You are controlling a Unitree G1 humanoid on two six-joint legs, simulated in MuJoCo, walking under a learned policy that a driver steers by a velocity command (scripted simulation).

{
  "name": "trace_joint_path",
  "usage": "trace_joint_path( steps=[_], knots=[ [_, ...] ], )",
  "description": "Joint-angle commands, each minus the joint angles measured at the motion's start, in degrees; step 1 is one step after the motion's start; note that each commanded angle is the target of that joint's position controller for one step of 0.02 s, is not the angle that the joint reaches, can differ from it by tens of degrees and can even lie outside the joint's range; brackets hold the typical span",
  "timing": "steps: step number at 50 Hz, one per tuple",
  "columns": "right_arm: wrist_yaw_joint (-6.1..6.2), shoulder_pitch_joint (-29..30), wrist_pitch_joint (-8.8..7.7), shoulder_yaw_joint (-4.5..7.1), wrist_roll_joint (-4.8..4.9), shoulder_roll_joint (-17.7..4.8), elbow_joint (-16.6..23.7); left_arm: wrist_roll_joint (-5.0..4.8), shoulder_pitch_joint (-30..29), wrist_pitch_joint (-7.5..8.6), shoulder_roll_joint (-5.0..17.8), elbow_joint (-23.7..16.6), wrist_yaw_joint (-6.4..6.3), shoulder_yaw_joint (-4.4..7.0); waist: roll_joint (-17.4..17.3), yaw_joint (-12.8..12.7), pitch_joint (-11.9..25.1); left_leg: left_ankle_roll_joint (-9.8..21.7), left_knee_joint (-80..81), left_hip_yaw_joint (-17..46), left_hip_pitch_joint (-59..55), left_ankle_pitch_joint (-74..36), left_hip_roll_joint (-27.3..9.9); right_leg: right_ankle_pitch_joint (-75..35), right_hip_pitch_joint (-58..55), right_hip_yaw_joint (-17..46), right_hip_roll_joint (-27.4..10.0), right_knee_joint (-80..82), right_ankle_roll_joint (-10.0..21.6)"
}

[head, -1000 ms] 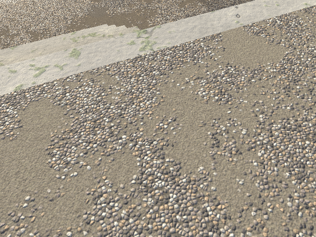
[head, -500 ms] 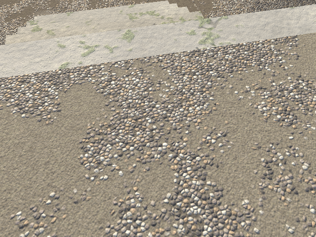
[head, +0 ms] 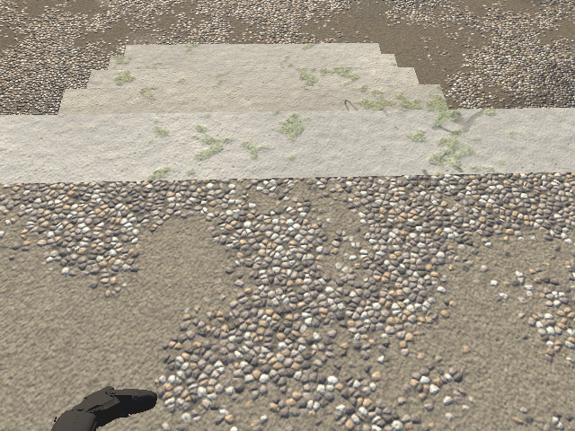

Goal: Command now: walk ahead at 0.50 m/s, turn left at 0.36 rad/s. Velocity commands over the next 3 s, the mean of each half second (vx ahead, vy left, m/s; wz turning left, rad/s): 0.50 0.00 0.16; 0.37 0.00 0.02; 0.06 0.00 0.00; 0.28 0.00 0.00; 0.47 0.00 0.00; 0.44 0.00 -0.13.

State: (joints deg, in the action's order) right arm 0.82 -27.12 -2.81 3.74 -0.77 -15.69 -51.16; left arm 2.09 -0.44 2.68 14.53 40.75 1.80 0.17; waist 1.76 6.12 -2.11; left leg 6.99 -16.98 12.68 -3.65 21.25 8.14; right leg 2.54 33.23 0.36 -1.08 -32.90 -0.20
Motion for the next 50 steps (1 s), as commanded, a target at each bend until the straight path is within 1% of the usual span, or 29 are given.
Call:
trace_joint_path(
  steps=[1,2,3,4,5,6,7,8,10,12,16,19,22,25,26,27,28,29,30,31,32,33,34,36,38,40,45,48,50],
  knots=[
    [0.15,1.6,-1.22,1.75,-0.15,-9.61,2.4,-0.31,9.59,1.79,8.16,-0.49,-1.17,2.64,-5.84,-8.05,5.46,1.09,-14.03,4.67,2.67,-56.61,-13.27,3.12,-19.02,-2.01,3.77,5.8,3.73],
    [-0.33,2.09,-1.66,1.48,0.15,-8.88,2.58,0.18,17.73,2.51,9.99,1.14,-2.01,3.32,-4.24,-12.05,10.36,0.11,-25.39,2.77,8.66,-49.11,-10.76,3.11,-31.53,1.83,-0.84,6.95,5.71],
    [-0.64,-0.99,-2.07,0.25,1.18,-3.96,4.38,1.5,25.39,2.61,14.79,1.37,-2.97,4.37,4.46,-12.64,19.07,-1.5,-42.8,-1.95,19.75,-25.67,-6.02,10.65,-45.78,20.64,-15.75,6.93,9.67],
    [-0.57,-7.7,-1.68,0.37,1.83,-4.05,3.62,0.54,24.83,1.62,16.56,3.08,-2.35,5.4,16.25,-8.64,22.56,-2.82,-55.61,-5.94,31.55,8.2,1.2,9.56,-50.3,44.57,-24.15,14.69,16.38],
    [-0.19,-4.16,-1.03,0.56,-0.24,-6.99,2.51,-0.62,19.2,1.11,11.16,1.72,-1.73,4.57,4.37,-7.29,12.68,-2.44,-58.83,-4.25,36.64,4.08,-3.43,15.72,-42.15,40.47,-21.67,16.0,15.7],
    [-0.71,1.71,-1.01,0.35,-0.72,-6.45,3.33,-0.94,15.53,1.28,7.2,1.28,-1.44,3.68,-1.09,-7.49,6.2,-2.61,-56.85,-4.5,36.66,-0.15,-5.13,13.81,-34.64,31.13,-18.72,16.95,14.65],
    [-1.1,4.3,-0.94,0.13,-0.65,-5.42,4.15,-0.43,14.12,1.45,5.47,1.82,-1.37,3.18,-1.88,-6.49,2.92,-2.6,-53.63,-5.14,36.05,-1.94,-6.85,8.98,-29.8,24.79,-15.69,18.58,12.88],
    [-1.56,5.87,-0.53,0.12,-1.19,-5.26,4.93,-0.49,14.88,1.86,5.19,2.95,-1.52,2.95,0.44,-5.8,1.63,-2.84,-50.9,-5.46,35.45,-2.38,-8.09,3.93,-27.32,20.3,-13.44,19.39,11.93],
    [-2.22,4.89,0.38,-0.28,-1.58,-4.04,4.48,-0.91,17.06,2.84,5.3,4.83,-1.25,2.91,3.03,-4.83,2.23,-3.45,-48.51,-6.63,33.3,-2.99,-8.29,-3.25,-25.63,15.44,-11.33,20.53,11.42],
    [-2.6,6.51,0.78,-0.53,-1.81,-3.48,4.94,-1.46,18.98,3.65,5.78,6.23,-0.95,3.07,3.18,-4.47,2.12,-4.03,-46.29,-8.0,35.52,-4.37,-9.0,-6.3,-26.17,12.69,-10.97,22.04,12.17],
    [-3.21,17.64,0.67,-1.65,-1.8,-2.23,8.51,-1.69,22.0,3.37,5.6,8.26,-0.91,3.04,2.61,-6.28,-0.82,-5.86,-35.59,-12.22,40.74,-12.41,-12.2,-7.32,-26.64,7.7,-9.08,25.65,12.1],
    [-3.48,24.26,0.31,-2.76,-1.29,-0.7,10.37,-1.79,24.67,3.22,6.38,9.74,-0.85,3.21,2.89,-8.07,-1.18,-6.18,-24.92,-14.92,37.25,-17.89,-11.78,-11.2,-26.85,4.32,-7.72,25.31,10.82],
    [-3.21,28.06,0.11,-2.91,-0.91,-1.44,11.36,-1.53,27.28,2.95,7.4,11.13,-1.02,3.4,2.95,-9.22,-1.34,-5.27,-19.17,-16.04,34.83,-18.56,-10.67,-13.73,-30.11,4.29,-9.4,23.68,10.37],
    [-2.71,28.29,-0.23,-2.54,-0.99,-2.63,11.76,-1.18,27.56,2.42,8.09,12.17,-1.47,3.54,3.04,-8.29,-1.51,-3.15,-15.51,-16.14,32.1,-14.12,-9.54,-19.63,-34.28,4.78,-11.67,19.97,9.71],
    [-2.41,25.72,-0.45,-2.22,-1.18,-3.15,10.95,-1.16,27.08,2.24,8.43,12.37,-1.64,3.59,3.02,-6.9,-0.35,-2.26,-13.74,-16.52,28.14,-12.16,-8.27,-25.73,-35.07,4.17,-11.57,16.31,9.08],
    [-2.02,19.77,-0.87,-1.71,-1.52,-3.76,8.87,-1.34,26.59,1.96,8.59,12.62,-1.72,3.59,2.0,-4.11,2.6,-1.09,-10.22,-17.31,20.41,-12.49,-6.56,-31.22,-34.78,2.57,-10.24,8.92,8.23],
    [-1.43,10.9,-1.51,-0.8,-2.26,-5.79,5.82,-1.52,26.69,1.85,7.7,12.49,-1.76,3.24,0.09,-0.79,7.86,0.74,-8.93,-15.45,7.85,-12.98,-7.92,-28.2,-29.78,0.43,-7.77,-1.66,7.07],
    [-0.68,0.43,-1.87,0.45,-3.38,-10.57,4.38,-1.58,26.07,1.98,5.2,10.02,-1.78,2.43,-6.88,2.85,15.56,3.98,-7.87,0.22,-5.96,-8.0,-22.36,-7.78,-18.69,-2.36,-4.44,-19.09,5.86],
    [-0.65,0.2,-1.1,1.67,-2.55,-14.79,3.77,-2.69,32.57,1.78,1.12,9.6,-1.63,1.86,-18.47,-0.85,19.42,11.09,-0.59,24.86,-15.0,-5.12,-33.97,28.68,-0.6,-2.95,5.18,-35.54,4.29],
    [-0.96,4.0,-0.56,1.06,-0.31,-10.4,4.13,-0.92,27.5,1.18,7.43,10.23,-2.01,3.39,-7.74,-1.09,12.05,9.63,1.01,22.17,-8.93,-1.04,-30.52,25.74,4.57,2.48,1.48,-38.38,4.98],
    [-1.18,9.09,-0.73,0.13,-0.09,-7.17,4.73,-1.06,23.57,1.47,6.58,9.01,-1.48,3.44,-6.29,-3.06,5.18,8.17,2.4,13.83,-1.47,-4.05,-27.83,20.27,4.93,2.72,-0.72,-36.66,5.21],
    [-1.48,11.5,-1.16,-0.43,-0.34,-4.82,4.67,-1.27,22.17,1.55,5.19,8.95,-1.19,3.12,-4.88,-4.57,2.51,6.65,4.49,8.16,4.18,-9.94,-24.96,16.96,2.55,2.45,-2.43,-33.7,4.9],
    [-1.37,12.26,-1.57,-0.7,-0.24,-3.86,4.36,-0.79,22.11,0.98,4.68,9.33,-0.96,3.13,-5.58,-5.92,1.23,5.2,5.82,3.88,7.82,-13.58,-22.6,15.68,0.03,2.0,-3.52,-31.34,4.3],
    [-1.16,11.62,-2.46,-1.02,-0.08,-2.99,3.07,-0.07,23.44,-0.28,3.22,10.2,-0.37,2.85,-5.99,-7.66,0.94,4.56,7.18,-1.13,11.35,-24.91,-20.64,14.1,-3.74,0.82,-3.58,-29.63,2.85],
    [-1.13,9.6,-3.24,-0.91,0.41,-3.76,1.45,0.04,22.74,-0.93,2.52,10.16,-0.31,2.89,-4.55,-8.71,0.84,5.16,5.98,-5.64,11.27,-43.23,-20.24,12.76,-3.51,-0.28,-3.07,-28.06,1.46],
    [-1.06,8.27,-3.18,-0.99,0.42,-4.1,0.17,-0.02,20.09,-1.23,1.91,9.56,-0.5,2.71,-5.11,-8.69,0.82,4.68,4.74,-9.73,11.05,-53.23,-19.03,9.62,-2.67,-1.35,-2.85,-24.58,0.58],
    [-0.54,5.34,-2.07,-1.77,0.2,-3.35,-2.66,-0.83,11.76,-1.24,0.56,8.0,-1.18,1.52,-7.03,-6.09,1.05,2.29,2.49,-14.06,9.65,-57.43,-16.55,1.51,-6.8,-4.29,-0.85,-9.46,0.89],
    [-0.02,3.91,-1.45,-1.94,-0.06,-3.21,-4.43,-0.81,10.92,-0.93,1.14,8.49,-2.12,1.35,-7.26,-5.35,1.39,2.47,-0.85,-12.83,6.06,-57.8,-18.07,2.45,-9.01,-4.13,0.25,-4.59,2.29],
    [0.39,4.51,-1.02,-1.96,-0.08,-3.17,-5.16,-0.66,12.61,-0.44,1.73,9.51,-2.71,1.52,-7.08,-6.05,1.19,2.37,-4.63,-11.23,4.6,-57.6,-19.11,4.96,-11.87,-3.76,1.04,-0.34,3.78]
  ],
)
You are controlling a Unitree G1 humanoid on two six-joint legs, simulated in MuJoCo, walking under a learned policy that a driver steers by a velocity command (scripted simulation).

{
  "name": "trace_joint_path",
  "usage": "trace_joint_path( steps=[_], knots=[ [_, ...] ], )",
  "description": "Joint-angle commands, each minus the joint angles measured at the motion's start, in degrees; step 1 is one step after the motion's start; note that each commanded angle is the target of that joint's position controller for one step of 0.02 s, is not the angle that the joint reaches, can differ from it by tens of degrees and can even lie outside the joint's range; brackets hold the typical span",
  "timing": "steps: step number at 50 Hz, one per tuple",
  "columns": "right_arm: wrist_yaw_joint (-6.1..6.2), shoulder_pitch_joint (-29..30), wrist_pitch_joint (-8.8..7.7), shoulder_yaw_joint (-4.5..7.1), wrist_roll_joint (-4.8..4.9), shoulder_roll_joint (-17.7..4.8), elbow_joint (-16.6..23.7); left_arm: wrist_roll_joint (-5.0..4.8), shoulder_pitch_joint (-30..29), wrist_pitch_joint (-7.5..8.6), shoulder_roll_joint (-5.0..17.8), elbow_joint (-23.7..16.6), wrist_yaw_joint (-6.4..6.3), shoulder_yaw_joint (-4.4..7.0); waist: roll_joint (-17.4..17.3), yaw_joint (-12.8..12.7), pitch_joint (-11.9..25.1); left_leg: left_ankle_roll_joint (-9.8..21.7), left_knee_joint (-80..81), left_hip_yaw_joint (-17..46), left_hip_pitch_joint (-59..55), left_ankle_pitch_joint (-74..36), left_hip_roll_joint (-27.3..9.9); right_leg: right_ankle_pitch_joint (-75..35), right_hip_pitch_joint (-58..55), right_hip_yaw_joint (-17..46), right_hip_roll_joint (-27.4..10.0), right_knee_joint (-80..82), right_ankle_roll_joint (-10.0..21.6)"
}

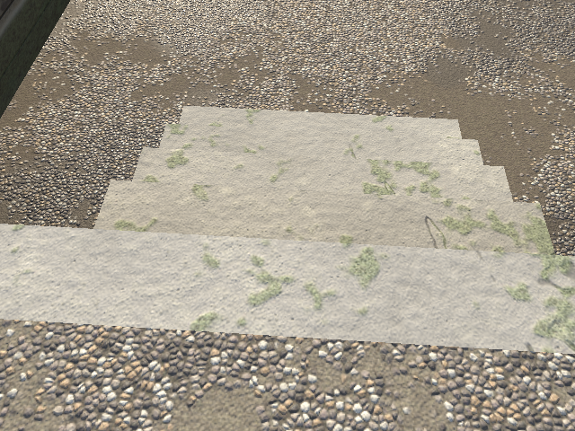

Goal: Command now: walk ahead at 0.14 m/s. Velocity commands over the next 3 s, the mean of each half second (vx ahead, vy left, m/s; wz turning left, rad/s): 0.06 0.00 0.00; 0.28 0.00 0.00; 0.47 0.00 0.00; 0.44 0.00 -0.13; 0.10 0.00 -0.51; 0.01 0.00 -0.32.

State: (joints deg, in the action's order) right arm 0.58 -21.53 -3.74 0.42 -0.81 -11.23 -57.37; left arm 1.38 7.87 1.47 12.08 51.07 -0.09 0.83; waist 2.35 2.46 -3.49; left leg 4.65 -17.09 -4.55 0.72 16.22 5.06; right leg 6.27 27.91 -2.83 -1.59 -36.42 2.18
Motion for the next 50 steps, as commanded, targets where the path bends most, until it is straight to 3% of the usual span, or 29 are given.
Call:
trace_joint_path(
  steps=[1,2,3,4,5,6,7,8,10,14,16,17,19,21,26,27,29,31,32,34,38,40,41,42,43,44,45,47,50],
  knots=[
    [0.85,-0.29,0.08,1.36,0.22,-7.61,0.76,0.16,7.34,1.23,4.28,0.56,-1.13,1.02,-6.68,-3.95,3.0,3.78,-8.15,6.23,0.06,-51.33,-15.4,-0.93,-10.44,-0.48,2.07,8.34,2.2],
    [0.91,-0.27,0.04,1.4,0.58,-7.78,0.45,0.43,11.15,2.14,5.13,1.99,-1.43,1.25,-4.12,-5.79,4.61,1.91,-13.49,5.56,1.85,-45.19,-13.44,-12.97,-17.57,1.5,0.28,14.73,2.92],
    [1.08,-2.97,-0.35,0.94,0.75,-6.37,1.3,0.89,15.61,2.87,9.63,3.14,-1.69,2.17,1.38,-5.0,10.12,-0.02,-20.94,4.19,7.88,-27.28,-10.49,-40.84,-29.14,8.93,-8.94,9.99,4.9],
    [1.04,-10.94,0.54,-0.01,2.47,-1.75,-1.14,-0.04,16.39,2.12,9.75,3.55,-1.67,2.24,9.36,-3.4,17.12,-1.43,-31.67,2.36,14.1,7.13,-3.56,-56.68,-36.49,19.61,-20.07,8.68,15.51],
    [1.35,-7.62,2.1,0.92,1.42,-5.25,-1.72,-1.42,14.89,1.62,6.79,3.02,-1.19,1.32,6.16,-4.46,16.37,-1.64,-36.24,5.41,15.85,22.0,-2.4,-48.27,-31.57,22.79,-21.16,12.37,17.86],
    [1.25,-3.62,2.85,1.45,0.19,-6.03,-0.94,-1.35,10.99,1.33,6.41,2.53,-1.18,1.06,4.25,-3.55,10.53,-1.99,-38.68,6.77,17.63,22.17,-2.92,-37.06,-25.53,20.65,-19.12,15.66,17.13],
    [1.07,-1.04,3.4,1.42,-0.57,-5.1,-0.93,-0.84,7.86,0.95,5.33,2.25,-1.49,0.6,1.91,-2.5,6.91,-2.47,-38.07,7.35,17.71,19.23,-3.9,-26.93,-20.51,18.57,-16.89,18.57,15.19],
    [0.96,-0.03,4.02,1.26,-0.69,-3.99,-1.07,-0.55,5.53,0.61,4.56,2.14,-1.98,0.25,1.94,-1.14,4.08,-3.06,-34.69,7.46,15.89,16.01,-5.14,-20.18,-15.36,15.47,-14.56,21.1,12.86],
    [1.05,-1.7,4.86,0.61,-0.66,-1.83,-2.69,-0.12,3.58,0.2,4.22,2.64,-2.29,0.06,3.64,0.3,3.61,-4.29,-27.65,5.72,11.77,12.28,-5.02,-12.25,-11.87,11.36,-10.55,22.64,9.62],
    [1.67,-1.38,5.57,0.38,0.0,-1.61,-4.69,-0.68,4.64,-0.28,5.67,4.35,-1.97,0.49,3.15,-0.37,5.44,-4.47,-16.93,3.98,7.39,3.94,-4.87,3.58,-11.32,10.98,-9.23,23.01,7.75],
    [1.65,-0.81,5.44,0.15,-0.52,-1.67,-5.33,-1.15,3.95,-1.03,5.76,4.74,-1.77,0.69,2.24,-0.15,2.98,-3.63,-9.15,4.16,3.86,-3.01,-5.39,17.95,-6.54,11.05,-7.74,24.07,4.57],
    [1.65,0.08,5.12,0.13,-1.07,-2.75,-4.88,-1.2,4.71,-1.33,5.42,5.12,-1.63,0.77,1.18,-0.7,0.95,-3.08,-5.75,7.02,4.05,-3.46,-7.65,22.51,-4.64,11.28,-7.02,24.53,2.3],
    [1.56,1.83,4.32,0.16,-0.35,-4.03,-5.11,-1.53,5.97,-1.96,4.21,5.7,-1.29,0.93,-4.81,-2.81,-3.52,-2.15,-1.65,11.04,15.34,5.25,-9.79,16.77,-10.08,7.99,-3.2,22.62,0.32],
    [1.64,2.96,3.26,-0.16,0.12,-2.92,-5.36,-1.06,8.13,-1.75,3.04,7.24,-1.17,0.74,-7.01,-4.04,-1.79,-2.39,1.77,12.07,18.58,5.16,-10.63,7.75,-18.08,6.88,-2.76,18.41,0.53],
    [1.9,1.96,2.53,-0.18,0.31,-2.57,-5.92,-0.85,9.17,-1.05,2.5,9.61,-1.21,0.42,-3.98,-3.81,-0.33,-1.91,1.64,11.29,14.82,-0.19,-10.35,3.47,-18.85,6.8,-3.23,17.86,0.55],
    [1.85,0.64,2.62,-0.1,0.19,-2.6,-6.32,-0.85,9.56,-1.09,2.32,10.03,-1.22,0.34,-4.04,-3.42,0.55,-1.52,2.19,11.33,14.18,4.31,-10.01,7.48,-18.57,6.24,-2.45,17.55,0.51],
    [1.7,-0.8,3.19,0.99,0.08,-5.01,-6.23,-0.63,9.35,-1.38,3.07,9.84,-1.09,0.74,-5.93,-2.67,-1.16,0.74,2.89,13.06,14.91,19.53,-9.79,19.97,-14.02,3.52,0.77,13.2,1.15],
    [1.55,-3.7,3.58,1.96,0.05,-6.66,-6.27,-0.1,6.71,-1.45,1.77,8.48,-0.54,0.65,-8.9,-0.7,-5.27,4.25,7.9,20.33,13.94,30.62,-14.75,21.71,-5.67,0.3,3.42,5.7,1.08],
    [1.61,-4.15,3.53,2.51,0.02,-7.41,-6.42,0.46,5.75,-1.17,0.41,7.77,-0.18,0.4,-11.26,-0.29,-6.83,6.28,10.75,24.53,12.91,31.32,-18.85,17.34,-2.8,-1.38,3.39,-0.15,0.96],
    [1.57,-3.82,2.9,3.03,-0.36,-7.21,-6.21,0.76,4.72,-0.2,1.54,6.37,0.34,0.87,-10.11,-0.51,-7.04,8.35,12.12,26.54,9.42,24.87,-22.01,16.29,2.47,0.42,0.38,-6.63,1.38],
    [1.09,-1.64,1.36,3.61,-0.19,-6.98,-5.69,-0.12,5.7,1.84,1.69,5.1,1.0,1.53,-8.86,-2.5,-5.45,6.89,7.76,19.2,9.25,14.96,-18.63,15.51,-4.14,-1.1,0.45,1.19,1.86],
    [0.86,0.69,1.17,3.85,0.15,-6.86,-5.03,-0.54,14.24,2.28,0.66,8.06,0.77,1.9,-6.34,-6.3,-4.19,5.39,1.24,14.3,17.99,12.48,-14.94,10.59,-20.24,-3.91,3.72,10.0,1.91],
    [0.69,1.34,0.76,3.45,-0.21,-5.23,-4.45,-0.31,20.9,2.66,2.12,10.16,0.28,2.58,-2.16,-8.62,-2.45,4.04,-7.06,10.71,23.99,9.57,-12.08,12.69,-29.91,0.67,1.46,13.2,2.34],
    [-0.06,3.04,0.14,2.1,0.3,-0.36,-1.99,0.26,27.98,3.07,7.91,11.17,-0.43,4.01,12.59,-10.95,0.05,0.84,-26.74,1.96,34.24,9.24,-4.31,28.48,-37.35,23.37,-12.46,24.64,6.1],
    [-0.53,5.08,-0.04,2.83,-1.03,-3.02,0.11,-0.21,31.81,2.44,10.26,12.76,-0.31,4.52,14.7,-10.54,-0.88,1.01,-39.48,1.49,41.68,15.49,-1.91,34.36,-36.32,39.27,-20.48,30.29,10.35],
    [-1.08,6.9,0.02,3.25,-1.99,-4.45,0.62,0.11,25.33,2.19,7.67,11.01,-0.4,3.7,5.68,-6.79,-4.42,1.91,-45.88,5.19,42.76,11.15,-6.36,34.77,-30.6,36.2,-20.05,29.37,10.86],
    [-1.69,7.42,-0.21,2.99,-1.56,-3.26,0.46,0.03,20.16,2.54,6.13,9.06,-0.14,3.29,1.27,-4.85,-5.46,1.96,-46.46,6.14,41.7,5.32,-8.2,30.44,-26.65,30.8,-17.64,29.48,9.91],
    [-2.34,6.65,-0.47,3.01,-1.22,-2.61,-0.14,-0.3,16.65,3.5,4.18,7.79,-0.27,2.55,0.2,-2.66,-3.93,0.73,-43.81,5.52,38.3,-1.57,-9.97,16.94,-25.1,21.36,-13.43,30.69,7.97],
    [-2.51,8.04,0.59,3.23,-1.26,-2.64,0.17,-0.44,20.99,4.28,2.66,9.75,-0.62,1.73,1.36,-2.57,-2.11,-1.12,-42.0,2.74,39.15,-5.26,-9.37,-3.68,-28.44,12.79,-10.52,28.85,7.56]
  ],
)
Over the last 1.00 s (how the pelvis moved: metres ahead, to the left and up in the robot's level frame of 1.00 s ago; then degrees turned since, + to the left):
0.49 0.03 0.01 3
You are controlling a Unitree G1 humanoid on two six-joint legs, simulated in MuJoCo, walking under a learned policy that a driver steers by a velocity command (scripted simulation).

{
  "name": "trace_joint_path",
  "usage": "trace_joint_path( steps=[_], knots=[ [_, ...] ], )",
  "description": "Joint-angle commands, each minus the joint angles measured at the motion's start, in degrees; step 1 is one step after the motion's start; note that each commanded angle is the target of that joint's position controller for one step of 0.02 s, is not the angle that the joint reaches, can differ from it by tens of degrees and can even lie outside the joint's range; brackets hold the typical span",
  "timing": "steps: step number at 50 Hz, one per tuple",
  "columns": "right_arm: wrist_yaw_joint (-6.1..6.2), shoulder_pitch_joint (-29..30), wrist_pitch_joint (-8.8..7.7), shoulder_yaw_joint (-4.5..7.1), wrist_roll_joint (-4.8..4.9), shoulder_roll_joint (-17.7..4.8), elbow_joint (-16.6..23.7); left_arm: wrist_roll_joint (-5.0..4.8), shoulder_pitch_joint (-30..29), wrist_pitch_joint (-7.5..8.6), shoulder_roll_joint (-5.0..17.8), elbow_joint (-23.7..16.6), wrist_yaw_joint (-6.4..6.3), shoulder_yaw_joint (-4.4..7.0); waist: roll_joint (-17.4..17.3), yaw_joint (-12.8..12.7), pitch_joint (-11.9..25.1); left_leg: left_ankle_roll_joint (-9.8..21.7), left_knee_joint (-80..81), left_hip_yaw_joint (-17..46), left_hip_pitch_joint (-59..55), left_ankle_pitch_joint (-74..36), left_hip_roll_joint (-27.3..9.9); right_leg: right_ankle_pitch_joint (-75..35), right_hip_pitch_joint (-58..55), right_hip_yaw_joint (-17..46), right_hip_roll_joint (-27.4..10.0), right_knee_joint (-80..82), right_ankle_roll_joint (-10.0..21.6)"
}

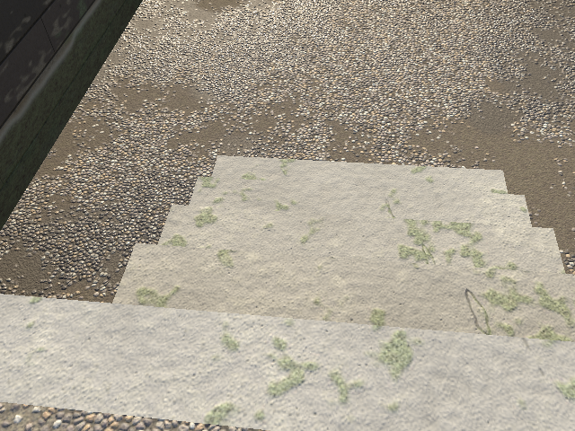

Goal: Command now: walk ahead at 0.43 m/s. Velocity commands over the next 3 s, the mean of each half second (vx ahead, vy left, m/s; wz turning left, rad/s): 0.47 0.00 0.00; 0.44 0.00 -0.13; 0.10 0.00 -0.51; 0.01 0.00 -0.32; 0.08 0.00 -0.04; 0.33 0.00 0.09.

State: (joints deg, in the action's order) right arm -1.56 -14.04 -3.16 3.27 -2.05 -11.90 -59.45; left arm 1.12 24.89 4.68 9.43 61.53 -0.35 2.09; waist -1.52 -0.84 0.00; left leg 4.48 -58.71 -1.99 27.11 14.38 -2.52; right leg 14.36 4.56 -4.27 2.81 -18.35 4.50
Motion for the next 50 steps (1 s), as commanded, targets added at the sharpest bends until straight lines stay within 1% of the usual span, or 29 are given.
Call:
trace_joint_path(
  steps=[1,6,10,12,13,14,15,16,17,18,19,21,23,26,29,33,35,37,40,41,42,43,44,45,46,47,48,49,50],
  knots=[
    [-0.31,2.31,0.31,0.32,0.03,-1.7,2.91,-0.2,5.45,1.14,5.1,-0.12,-0.43,0.25,5.32,0.49,-5.61,-1.47,0.8,-0.53,13.83,-4.16,-1.63,-16.74,-5.88,12.58,-14.57,10.18,5.45],
    [-0.38,15.24,0.71,-0.82,0.7,-0.12,8.24,-0.04,7.11,1.18,5.31,0.47,-0.71,-0.23,6.51,-1.53,-8.04,-2.47,16.67,-3.92,10.88,-10.12,0.33,-26.23,-3.3,7.36,-12.68,10.09,5.94],
    [0.03,17.18,0.58,-0.84,0.97,-1.23,10.16,-0.01,7.53,1.26,6.61,1.39,-0.93,0.11,7.07,-1.0,-8.3,0.42,23.71,-5.32,4.51,-10.38,2.06,-35.75,-5.63,6.16,-14.69,8.0,5.94],
    [0.78,11.31,0.09,0.03,1.01,-2.94,8.94,0.21,5.37,1.28,7.69,1.22,-1.13,0.47,6.87,2.26,-5.06,2.74,24.86,-5.59,-3.28,-7.48,4.47,-51.03,-7.79,4.63,-15.05,0.38,4.81],
    [1.26,4.12,-0.32,0.73,1.03,-3.96,6.73,0.3,4.37,1.05,8.39,1.11,-1.25,0.72,6.36,5.28,-1.32,3.95,26.46,-5.81,-10.32,-6.52,6.1,-55.75,-8.33,3.76,-14.44,-7.92,4.16],
    [1.82,-5.43,-0.74,1.65,0.58,-5.32,3.52,0.0,3.29,0.82,8.68,0.75,-1.19,0.82,4.95,9.28,3.27,5.22,30.04,-5.17,-21.97,-8.55,5.79,-51.67,-4.14,2.37,-12.55,-19.7,3.12],
    [2.33,-14.39,-1.1,3.02,-0.9,-9.96,1.9,-0.45,4.32,0.7,6.64,-0.61,-0.87,0.28,-0.23,11.35,9.83,7.84,31.39,8.72,-35.45,-0.91,-6.51,-30.98,6.97,0.66,-9.5,-36.92,2.16],
    [1.87,-14.76,-0.83,3.77,-1.22,-14.05,2.44,-2.02,11.51,0.38,0.22,-1.21,-0.12,-0.5,-11.26,6.63,16.05,16.73,39.5,38.85,-46.62,1.9,-22.6,16.22,25.24,1.09,1.81,-58.8,0.02],
    [1.47,-9.31,-0.13,3.57,1.25,-12.0,3.12,-0.73,6.38,0.01,5.93,-1.72,-0.25,0.94,-3.0,6.2,12.26,15.79,44.69,41.35,-40.69,10.83,-19.88,12.38,30.16,7.83,-0.79,-62.23,1.13],
    [1.46,-3.25,-0.23,2.41,1.56,-8.07,4.14,-0.3,0.27,0.15,6.71,-3.88,-0.11,1.33,-1.36,4.32,3.08,13.56,46.01,31.88,-31.98,12.21,-18.15,7.16,32.6,7.33,-3.67,-60.4,1.56],
    [1.26,-0.45,-0.81,1.59,1.23,-4.99,4.41,-0.13,-2.57,0.43,6.12,-4.61,0.04,1.35,1.22,3.05,-0.83,11.69,47.97,25.63,-24.95,5.89,-15.48,3.6,30.77,7.29,-5.55,-56.9,1.66],
    [1.79,-1.29,-1.8,0.42,1.11,-1.43,2.92,0.89,-0.94,-0.92,4.1,-4.07,0.51,1.33,-0.05,-0.4,-2.14,8.44,49.42,16.33,-17.55,-3.16,-10.79,1.82,24.62,7.27,-7.74,-51.25,0.71],
    [2.07,-5.12,-2.73,0.36,0.94,-2.05,1.46,0.92,-0.97,-2.25,2.8,-4.24,0.99,1.3,-0.17,-1.26,-2.29,8.42,50.08,13.22,-16.57,-7.68,-9.59,1.39,24.27,6.19,-7.92,-48.49,-0.28],
    [2.13,-8.29,-3.08,0.57,1.13,-4.38,0.96,1.1,-8.49,-3.33,3.55,-7.24,1.49,1.42,-0.49,-0.83,-5.16,8.38,52.71,10.21,-16.81,-8.12,-8.69,-3.68,30.43,4.6,-9.33,-42.67,-1.78],
    [2.0,-11.84,-2.84,0.14,1.46,-4.0,0.75,0.66,-16.67,-3.27,4.23,-10.48,1.76,1.38,-0.41,0.89,-6.52,7.37,53.25,7.95,-19.96,-14.3,-7.62,-10.32,34.96,3.19,-9.78,-34.28,-2.99],
    [2.18,-16.49,-2.75,-0.34,1.73,-3.43,-0.18,0.1,-23.69,-3.04,3.06,-12.98,1.93,0.56,-1.66,3.04,-6.47,5.72,51.13,4.33,-23.87,-24.92,-6.5,-16.41,33.34,0.17,-7.59,-23.31,-2.51],
    [2.55,-18.52,-2.47,-0.43,1.53,-3.68,-0.69,0.06,-26.35,-3.04,3.08,-13.96,1.78,0.29,-2.12,3.98,-6.63,5.88,49.8,4.0,-27.33,-28.12,-7.18,-15.9,33.22,-0.69,-6.49,-20.19,-1.81],
    [2.86,-18.05,-1.94,-0.54,1.22,-4.48,-0.54,-0.08,-30.09,-2.66,3.98,-15.93,2.34,0.45,-1.63,4.52,-7.37,5.6,48.73,3.62,-30.64,-33.95,-7.66,-14.89,32.85,-0.92,-5.06,-15.94,-1.12],
    [3.39,-16.17,-1.56,-0.33,0.52,-5.62,-0.79,-0.41,-26.21,-1.88,4.78,-15.64,1.91,0.73,-3.77,2.08,-5.0,4.74,42.44,0.12,-35.21,-48.38,-8.82,-8.64,25.94,-2.23,-2.26,-12.31,2.03],
    [3.71,-15.58,-1.47,-0.16,0.6,-6.23,-0.81,-0.43,-21.57,-1.62,5.91,-14.3,1.51,1.28,-4.28,0.2,-2.46,4.16,37.41,-0.52,-36.68,-55.67,-9.43,-5.66,21.15,-2.43,-0.57,-12.06,3.24],
    [3.85,-13.78,-1.12,-0.15,0.49,-6.36,-0.55,0.1,-11.81,-1.31,6.26,-10.94,1.35,1.63,-4.88,-3.29,1.85,2.97,27.64,-2.77,-33.68,-61.25,-8.35,-7.06,10.27,-2.97,2.13,-13.9,4.19],
    [4.0,-12.7,-0.98,-0.18,1.44,-6.41,0.16,0.86,-3.3,-0.48,7.94,-8.78,0.8,2.54,-1.9,-8.09,6.01,1.37,13.89,-4.31,-28.08,-49.63,-6.56,-13.93,0.14,1.71,-2.04,-7.1,6.44],
    [3.83,-14.69,-0.95,-0.9,2.83,-3.28,2.33,1.9,3.42,-0.39,13.32,-8.19,0.16,3.82,6.49,-7.75,14.24,-1.04,-7.32,-7.39,-13.71,-21.73,-0.65,-24.67,-15.18,20.47,-17.07,-8.79,10.75],
    [3.18,-19.85,-0.88,-0.13,3.33,-3.65,2.28,-0.6,-0.02,-1.52,15.13,-8.55,0.68,4.2,13.55,-3.35,19.85,-2.73,-22.55,-1.41,0.77,16.98,8.61,-41.24,-23.64,41.42,-25.81,-4.64,19.44],
    [3.43,-15.86,-0.52,0.53,1.87,-5.71,3.25,-2.23,-5.29,-2.11,13.83,-9.92,1.03,3.97,5.87,-1.84,14.87,-2.65,-23.94,4.25,5.01,12.67,3.82,-43.15,-18.41,34.64,-23.98,-4.49,18.52],
    [3.51,-9.97,-0.87,0.42,1.79,-5.62,5.28,-1.84,-9.3,-2.16,11.33,-11.07,0.95,3.23,4.17,-1.86,6.95,-3.11,-22.74,3.82,6.65,10.22,2.41,-45.71,-10.39,28.44,-22.02,-2.99,17.31],
    [3.64,-7.92,-0.89,0.63,1.63,-5.67,5.95,-1.36,-11.96,-2.13,9.16,-11.72,0.83,2.51,0.74,0.06,1.66,-3.23,-17.87,4.09,5.29,7.64,0.36,-47.49,-2.74,23.14,-18.81,-1.15,14.59],
    [4.01,-6.72,-0.01,1.0,0.94,-5.89,6.86,-1.67,-12.63,-1.87,8.42,-11.92,0.38,2.19,-0.09,1.37,-0.54,-4.04,-11.88,4.61,1.97,6.33,-0.86,-49.54,3.16,19.13,-16.13,0.17,12.73],
    [4.18,-7.38,1.18,0.81,0.33,-4.79,7.37,-1.52,-12.0,-1.6,8.71,-11.65,0.22,2.11,1.41,2.55,-0.06,-4.78,-8.65,4.33,-1.34,5.99,-0.65,-50.72,6.13,17.07,-14.26,0.53,11.31]
  ],
)
Over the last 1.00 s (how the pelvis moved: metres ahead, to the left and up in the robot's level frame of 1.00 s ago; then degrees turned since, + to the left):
0.18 -0.03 0.01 0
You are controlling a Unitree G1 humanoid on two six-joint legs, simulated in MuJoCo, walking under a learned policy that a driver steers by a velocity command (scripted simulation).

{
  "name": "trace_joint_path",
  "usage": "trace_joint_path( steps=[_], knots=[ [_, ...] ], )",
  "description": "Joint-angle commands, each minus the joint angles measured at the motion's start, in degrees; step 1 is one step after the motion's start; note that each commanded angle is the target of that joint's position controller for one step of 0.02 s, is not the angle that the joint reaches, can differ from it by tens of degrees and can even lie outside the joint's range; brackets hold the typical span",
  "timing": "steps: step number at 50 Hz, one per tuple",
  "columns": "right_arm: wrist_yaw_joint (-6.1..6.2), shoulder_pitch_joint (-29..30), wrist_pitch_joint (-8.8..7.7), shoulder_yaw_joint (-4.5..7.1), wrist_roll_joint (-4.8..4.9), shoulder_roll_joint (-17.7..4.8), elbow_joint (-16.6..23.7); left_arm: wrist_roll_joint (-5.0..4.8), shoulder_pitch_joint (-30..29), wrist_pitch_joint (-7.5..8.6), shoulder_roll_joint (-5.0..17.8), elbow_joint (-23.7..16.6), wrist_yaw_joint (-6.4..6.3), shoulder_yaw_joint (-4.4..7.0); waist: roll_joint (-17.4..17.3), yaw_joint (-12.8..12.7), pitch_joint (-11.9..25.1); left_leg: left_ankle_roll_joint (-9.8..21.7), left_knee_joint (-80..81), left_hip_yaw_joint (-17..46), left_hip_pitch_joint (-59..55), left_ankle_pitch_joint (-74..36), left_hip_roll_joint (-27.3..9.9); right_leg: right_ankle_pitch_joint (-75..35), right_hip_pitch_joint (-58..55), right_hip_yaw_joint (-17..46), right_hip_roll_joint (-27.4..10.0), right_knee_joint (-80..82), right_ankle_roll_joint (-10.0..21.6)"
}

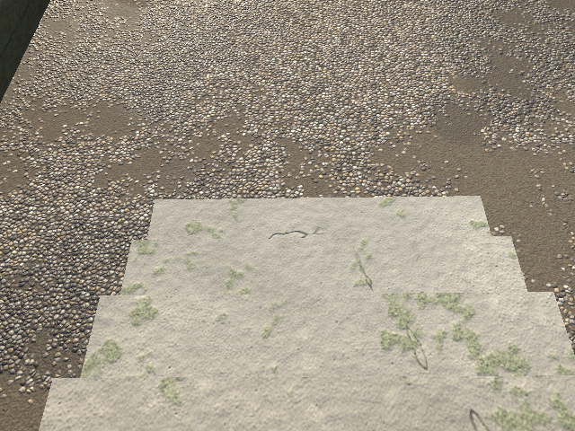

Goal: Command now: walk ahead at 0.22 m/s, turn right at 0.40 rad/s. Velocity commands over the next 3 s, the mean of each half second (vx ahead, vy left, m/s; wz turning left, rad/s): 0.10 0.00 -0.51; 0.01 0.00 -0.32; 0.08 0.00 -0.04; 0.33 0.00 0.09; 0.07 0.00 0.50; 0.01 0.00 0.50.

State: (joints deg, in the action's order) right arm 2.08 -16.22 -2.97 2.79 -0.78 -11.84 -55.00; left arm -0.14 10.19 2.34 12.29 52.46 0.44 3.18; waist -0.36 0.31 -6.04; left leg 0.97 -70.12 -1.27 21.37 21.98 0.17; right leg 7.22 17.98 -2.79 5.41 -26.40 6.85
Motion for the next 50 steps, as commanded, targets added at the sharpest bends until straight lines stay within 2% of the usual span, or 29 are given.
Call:
trace_joint_path(
  steps=[1,4,6,7,8,11,14,16,20,21,23,26,27,28,29,30,31,32,33,34,35,37,40,43,46,48,49,50],
  knots=[
    [0.7,-5.03,2.05,1.43,-1.03,-4.48,3.73,-0.18,4.03,1.05,6.4,-2.51,-0.55,1.01,0.89,1.9,6.95,-2.01,5.18,3.45,2.93,-1.82,-2.75,-46.09,-6.58,14.99,-15.85,8.37,8.19],
    [0.91,-2.75,4.22,1.65,-0.52,-4.61,6.08,0.04,5.04,0.97,9.26,-4.22,-0.49,1.44,2.97,2.61,9.96,-3.36,9.11,2.69,4.07,-4.83,-1.64,-47.03,-6.32,14.03,-13.81,8.14,6.89],
    [0.47,2.07,5.38,1.82,-0.65,-5.85,8.77,-0.14,6.6,-0.14,9.83,-5.32,-0.93,1.3,3.91,1.35,10.85,-3.79,10.01,2.62,7.68,-7.61,-1.72,-46.31,-8.18,14.79,-12.74,7.49,4.34],
    [0.44,3.59,6.04,1.59,-0.75,-5.77,9.84,-0.23,7.5,-0.74,9.91,-5.85,-1.15,1.3,4.63,0.61,11.19,-4.23,9.42,2.12,8.18,-8.99,-1.47,-45.94,-8.13,15.01,-12.05,7.31,3.18],
    [0.37,4.76,6.38,1.31,-0.79,-5.77,10.57,0.11,8.2,-1.43,10.07,-6.37,-1.27,1.33,4.63,0.22,11.71,-4.44,7.7,2.28,8.91,-10.18,-1.4,-45.26,-8.27,15.99,-12.19,6.88,2.54],
    [0.39,8.11,7.03,1.22,-0.76,-7.29,12.88,0.21,9.54,-2.83,10.88,-8.37,-1.63,1.61,4.36,-1.09,11.35,-4.9,7.45,3.73,12.57,-8.79,-1.63,-34.97,-10.57,20.51,-12.35,7.13,2.43],
    [0.31,11.07,6.88,0.66,-0.6,-8.07,15.01,0.46,10.26,-3.69,11.46,-10.22,-1.94,1.98,4.91,-2.24,10.23,-4.62,10.14,5.03,15.1,-6.29,-1.39,-27.3,-13.77,25.3,-13.33,7.38,4.27],
    [0.39,11.68,6.34,0.32,-0.02,-8.74,15.96,0.5,10.19,-4.36,11.94,-11.26,-1.99,2.38,5.01,-2.75,10.13,-3.99,12.68,5.53,14.36,-3.72,-0.73,-23.95,-15.29,27.73,-13.63,7.27,5.85],
    [0.23,13.04,5.43,-0.63,0.54,-8.94,18.48,0.78,8.41,-5.26,12.91,-13.55,-1.38,2.9,5.36,-3.43,9.43,-2.53,18.31,5.62,10.37,0.66,1.17,-22.77,-14.88,31.51,-13.38,6.62,7.5],
    [0.22,13.36,5.27,-0.62,0.96,-9.2,19.32,0.72,8.15,-5.32,13.01,-13.97,-1.18,2.9,5.82,-3.67,8.65,-2.28,22.54,5.87,9.87,2.25,1.56,-20.9,-15.34,32.35,-12.78,6.24,7.44],
    [-0.05,11.28,5.07,-0.84,0.85,-9.11,19.93,0.51,6.78,-5.2,13.13,-14.9,-0.25,3.09,6.6,-3.32,9.76,-1.37,27.71,5.66,4.69,2.74,2.75,-21.3,-14.07,33.94,-12.04,5.44,6.56],
    [0.33,6.24,4.53,-1.0,0.9,-8.84,20.03,-0.06,2.62,-5.29,13.53,-16.55,0.13,3.19,5.93,-0.44,9.73,-0.3,40.94,5.23,-6.19,-1.29,3.87,-14.15,-8.04,36.19,-9.35,5.37,2.99],
    [0.67,3.65,4.1,-0.92,0.37,-9.03,19.72,-0.74,0.71,-5.23,13.31,-17.16,-0.15,3.04,4.52,1.3,9.86,0.37,48.97,5.97,-12.98,-7.62,2.25,-6.59,-3.4,35.29,-7.35,3.46,0.41],
    [1.11,4.44,3.78,-0.42,-0.35,-12.01,20.5,-1.2,2.48,-4.99,10.31,-17.53,-0.4,2.31,-3.91,-0.4,10.6,3.16,55.15,15.38,-19.8,-8.61,-7.02,13.97,3.68,29.13,-2.25,-5.41,-3.37],
    [1.15,7.07,4.02,-0.16,0.01,-16.03,23.23,-0.95,6.26,-4.81,8.77,-17.94,-0.79,2.05,-11.12,-2.34,10.19,8.4,54.77,29.59,-23.79,-23.96,-21.38,28.68,13.81,16.71,6.2,-19.5,-6.38],
    [0.59,4.81,4.19,0.39,-0.62,-16.07,22.38,1.49,4.78,-4.99,14.55,-16.76,-1.15,3.52,-7.73,-0.64,8.35,14.64,53.16,29.69,-14.93,-37.54,-23.25,28.67,13.81,13.8,4.82,-30.03,-7.12],
    [0.02,6.0,3.89,-0.4,-0.19,-12.73,22.24,1.61,5.14,-5.28,15.2,-15.91,-0.99,3.92,-4.08,-2.78,7.73,15.2,53.02,25.41,-12.32,-39.74,-21.17,25.12,11.6,13.47,2.65,-35.9,-7.73],
    [-0.5,8.74,3.56,-1.05,-0.14,-10.18,22.64,1.08,5.61,-5.72,14.76,-14.61,-0.69,3.85,-2.89,-4.08,6.23,13.05,53.3,19.64,-9.8,-37.2,-16.76,20.95,10.5,13.06,1.75,-38.33,-8.26],
    [-0.59,10.2,3.37,-1.36,-0.67,-9.47,23.18,0.61,5.58,-6.1,14.03,-14.04,-0.37,3.64,-4.91,-4.29,6.7,11.06,53.12,15.73,-9.97,-36.29,-13.25,18.13,10.29,12.23,1.95,-40.22,-8.86],
    [-0.41,9.56,3.11,-1.52,-0.73,-9.26,23.04,0.37,5.62,-6.32,13.52,-13.66,-0.05,3.39,-7.07,-3.62,7.08,10.51,52.66,13.36,-10.81,-39.02,-11.63,16.71,10.58,11.5,2.01,-41.6,-9.52],
    [-0.46,8.07,2.97,-1.63,-0.58,-9.0,22.57,0.22,4.89,-6.53,13.01,-13.42,0.04,3.08,-7.16,-2.89,7.66,10.35,52.28,12.11,-11.71,-40.87,-10.9,15.85,10.53,11.21,1.99,-41.89,-9.94],
    [-0.69,4.88,2.78,-1.34,-0.47,-9.64,21.43,-0.08,4.24,-6.9,11.71,-12.93,-0.36,2.52,-7.23,-1.83,7.86,10.3,51.58,11.18,-13.74,-41.05,-11.02,14.99,10.38,11.55,1.71,-38.35,-10.32],
    [-0.97,2.08,2.61,-1.36,-0.52,-9.2,20.19,-0.16,2.04,-7.59,9.88,-12.19,-0.74,1.49,-7.89,-0.23,7.66,9.66,51.69,11.88,-16.65,-34.77,-10.94,15.47,9.3,11.3,0.63,-27.99,-10.4],
    [-1.55,1.48,2.93,-1.11,-0.47,-9.73,19.48,-0.05,0.69,-7.86,8.02,-11.5,-0.95,0.26,-9.34,0.5,7.42,9.57,51.89,11.9,-14.36,-27.06,-10.46,18.53,2.31,7.55,-0.95,-15.38,-9.48],
    [-1.91,0.12,3.75,-0.59,-0.59,-10.88,18.41,-0.14,-0.02,-7.72,7.67,-11.03,-1.7,-0.5,-10.37,1.17,6.85,10.43,50.74,13.38,-12.89,-25.15,-10.27,17.13,-2.55,4.1,-1.52,-4.59,-7.86],
    [-1.81,0.38,4.12,-0.54,0.07,-10.88,17.8,0.29,3.63,-7.08,6.57,-9.37,-2.21,-1.19,-8.16,-1.31,7.47,8.16,48.84,13.34,-10.51,-25.93,-9.6,4.21,-10.65,4.09,-2.57,9.95,-6.3],
    [-1.64,-0.44,3.78,-0.84,0.25,-9.98,17.8,1.03,3.78,-6.35,8.19,-9.3,-2.5,-1.18,-5.97,-1.09,8.82,5.64,48.32,13.53,-7.01,-23.42,-9.31,-0.19,-16.43,9.08,-6.1,11.81,-5.23],
    [-1.74,-0.62,3.36,-1.21,0.54,-8.27,18.73,1.98,4.45,-5.57,11.18,-9.59,-2.77,-0.98,-0.82,-0.44,11.14,3.46,44.23,10.43,-3.17,-17.3,-6.82,-5.04,-21.49,16.58,-13.38,10.36,-3.62]
  ],
)
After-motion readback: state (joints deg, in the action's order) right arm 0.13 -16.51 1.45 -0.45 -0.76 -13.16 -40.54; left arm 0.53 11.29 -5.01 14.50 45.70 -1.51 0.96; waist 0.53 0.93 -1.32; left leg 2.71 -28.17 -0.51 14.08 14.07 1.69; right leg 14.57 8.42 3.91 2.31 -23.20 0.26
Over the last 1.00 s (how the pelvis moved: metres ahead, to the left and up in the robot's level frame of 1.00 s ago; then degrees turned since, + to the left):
0.53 -0.01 -0.01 -5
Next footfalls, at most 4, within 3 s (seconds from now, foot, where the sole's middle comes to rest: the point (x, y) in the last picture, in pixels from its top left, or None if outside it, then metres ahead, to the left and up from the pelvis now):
0.56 left None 0.13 0.13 -0.77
0.98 right None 0.01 -0.05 -0.77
1.92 right None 0.23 -0.17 -0.77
2.46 left None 0.47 0.02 -0.95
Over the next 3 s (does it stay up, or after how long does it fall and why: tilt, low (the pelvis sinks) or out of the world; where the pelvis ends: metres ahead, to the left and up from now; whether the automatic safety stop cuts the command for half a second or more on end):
stays up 0.38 -0.08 -0.18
